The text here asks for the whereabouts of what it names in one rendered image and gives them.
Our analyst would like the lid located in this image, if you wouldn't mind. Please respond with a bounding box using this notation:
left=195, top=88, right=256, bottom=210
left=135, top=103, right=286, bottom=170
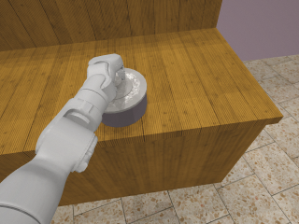
left=104, top=67, right=148, bottom=114

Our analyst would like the left robot upper arm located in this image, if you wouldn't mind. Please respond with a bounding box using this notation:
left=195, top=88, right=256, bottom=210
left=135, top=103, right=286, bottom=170
left=0, top=116, right=98, bottom=224

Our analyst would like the pot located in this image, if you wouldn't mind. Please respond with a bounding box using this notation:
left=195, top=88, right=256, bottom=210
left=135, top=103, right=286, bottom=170
left=101, top=94, right=148, bottom=128

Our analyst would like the table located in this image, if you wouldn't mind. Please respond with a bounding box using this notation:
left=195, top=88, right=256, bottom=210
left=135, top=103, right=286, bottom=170
left=0, top=0, right=284, bottom=207

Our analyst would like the robot left forearm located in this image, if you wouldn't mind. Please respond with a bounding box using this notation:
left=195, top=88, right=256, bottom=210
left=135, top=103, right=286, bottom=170
left=35, top=59, right=117, bottom=154

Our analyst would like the robot left hand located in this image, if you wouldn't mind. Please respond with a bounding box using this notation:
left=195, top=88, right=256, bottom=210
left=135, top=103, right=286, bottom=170
left=88, top=53, right=126, bottom=93

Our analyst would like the knob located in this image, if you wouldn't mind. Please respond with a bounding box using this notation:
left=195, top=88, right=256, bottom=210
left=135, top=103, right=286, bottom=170
left=114, top=76, right=122, bottom=89

